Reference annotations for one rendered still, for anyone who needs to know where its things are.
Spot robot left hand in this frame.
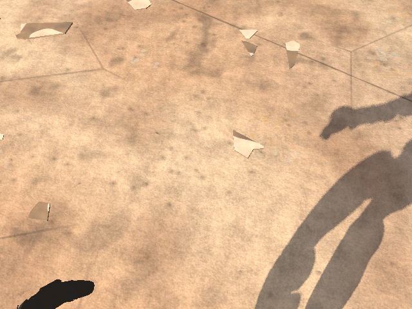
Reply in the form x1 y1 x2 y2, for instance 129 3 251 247
17 279 95 309

